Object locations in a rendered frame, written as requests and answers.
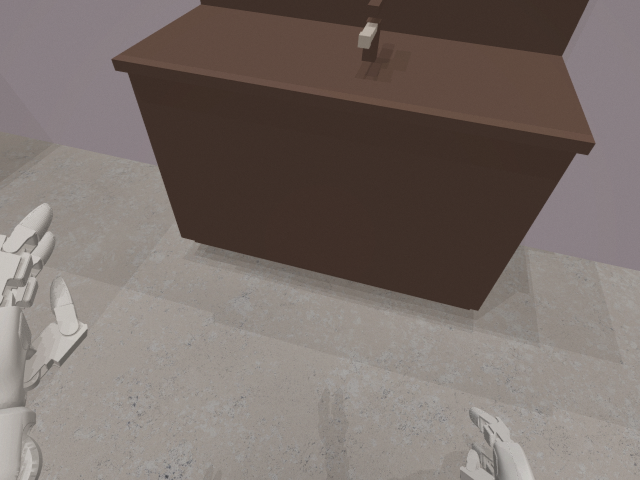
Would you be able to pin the tap lever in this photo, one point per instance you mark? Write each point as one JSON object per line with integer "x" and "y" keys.
{"x": 367, "y": 35}

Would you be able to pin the left robot hand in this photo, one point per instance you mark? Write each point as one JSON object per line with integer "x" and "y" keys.
{"x": 22, "y": 257}

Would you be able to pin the right robot hand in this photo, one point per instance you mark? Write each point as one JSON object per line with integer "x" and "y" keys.
{"x": 507, "y": 461}

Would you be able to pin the counter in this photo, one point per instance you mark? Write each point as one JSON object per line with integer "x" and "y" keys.
{"x": 416, "y": 166}

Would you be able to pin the robot left forearm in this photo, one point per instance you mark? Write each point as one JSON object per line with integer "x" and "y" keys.
{"x": 20, "y": 455}

